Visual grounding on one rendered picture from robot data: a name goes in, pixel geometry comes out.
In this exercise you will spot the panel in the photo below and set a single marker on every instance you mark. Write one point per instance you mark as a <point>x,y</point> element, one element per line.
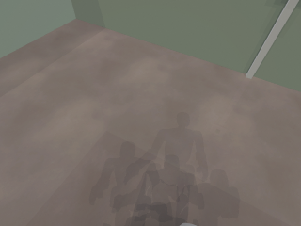
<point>282,19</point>

